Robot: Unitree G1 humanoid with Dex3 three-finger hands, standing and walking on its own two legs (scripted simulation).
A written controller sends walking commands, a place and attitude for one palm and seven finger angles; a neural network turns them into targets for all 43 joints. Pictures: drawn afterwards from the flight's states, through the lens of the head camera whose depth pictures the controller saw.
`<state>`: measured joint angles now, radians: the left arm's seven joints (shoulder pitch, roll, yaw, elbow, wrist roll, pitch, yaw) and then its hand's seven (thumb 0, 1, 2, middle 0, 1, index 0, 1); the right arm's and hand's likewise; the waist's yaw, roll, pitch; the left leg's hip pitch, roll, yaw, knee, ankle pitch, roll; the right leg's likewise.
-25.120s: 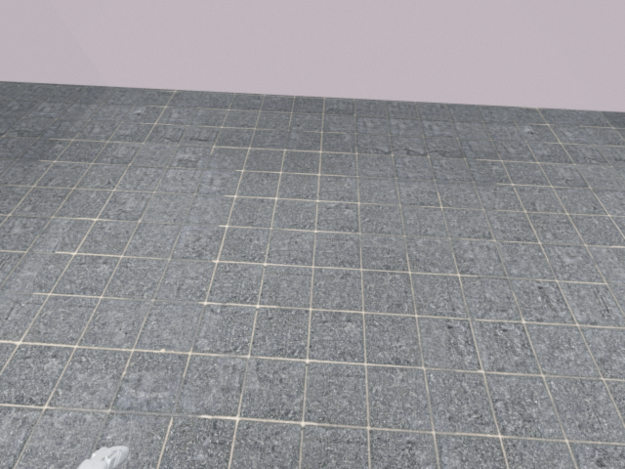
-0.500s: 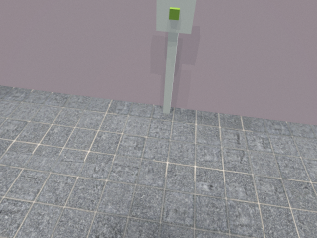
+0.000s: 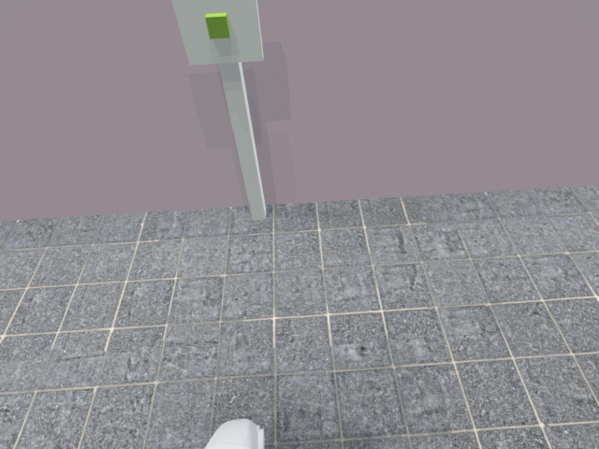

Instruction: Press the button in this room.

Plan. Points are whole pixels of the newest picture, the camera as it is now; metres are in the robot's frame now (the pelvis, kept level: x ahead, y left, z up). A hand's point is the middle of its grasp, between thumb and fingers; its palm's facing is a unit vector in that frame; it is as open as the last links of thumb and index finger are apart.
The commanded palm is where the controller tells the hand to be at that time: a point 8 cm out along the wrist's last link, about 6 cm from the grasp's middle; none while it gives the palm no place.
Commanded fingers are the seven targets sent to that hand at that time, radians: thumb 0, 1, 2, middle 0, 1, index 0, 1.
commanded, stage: walk to a spot facing it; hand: left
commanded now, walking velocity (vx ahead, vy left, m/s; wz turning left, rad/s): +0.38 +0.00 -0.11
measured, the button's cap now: (218, 25) +1.07 +0.31 +0.08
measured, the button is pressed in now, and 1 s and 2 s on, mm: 0 0 0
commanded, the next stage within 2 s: turn to face it in 0.42 s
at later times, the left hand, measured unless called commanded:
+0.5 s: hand (188, 383) +0.24 +0.23 -0.19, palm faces -0.06 -0.98 -0.17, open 7.4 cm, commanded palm none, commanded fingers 0.00 0.90 0.90 -0.20 -0.30 -0.20 -0.30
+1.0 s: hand (249, 254) +0.50 +0.16 -0.15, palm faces +0.00 -0.98 -0.20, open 7.2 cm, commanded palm none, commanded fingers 0.00 0.90 0.90 -0.20 -0.30 -0.20 -0.30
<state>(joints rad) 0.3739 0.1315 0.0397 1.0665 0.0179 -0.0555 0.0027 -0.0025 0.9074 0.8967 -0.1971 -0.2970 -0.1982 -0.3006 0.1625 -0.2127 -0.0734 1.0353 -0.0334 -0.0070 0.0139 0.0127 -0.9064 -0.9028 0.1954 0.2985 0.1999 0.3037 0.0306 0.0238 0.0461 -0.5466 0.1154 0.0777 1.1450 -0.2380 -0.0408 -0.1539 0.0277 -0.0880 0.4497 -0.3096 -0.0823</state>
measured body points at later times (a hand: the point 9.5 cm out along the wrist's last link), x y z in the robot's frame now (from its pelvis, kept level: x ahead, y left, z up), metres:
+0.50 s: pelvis +0.25 +0.05 -0.01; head +0.30 +0.06 +0.44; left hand +0.24 +0.28 -0.17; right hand +0.29 -0.19 -0.15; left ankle +0.27 +0.11 -0.74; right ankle +0.14 -0.07 -0.62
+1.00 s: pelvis +0.37 +0.00 +0.00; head +0.40 -0.02 +0.44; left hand +0.50 +0.21 -0.14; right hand +0.34 -0.20 -0.18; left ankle +0.33 +0.14 -0.66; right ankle +0.40 -0.08 -0.74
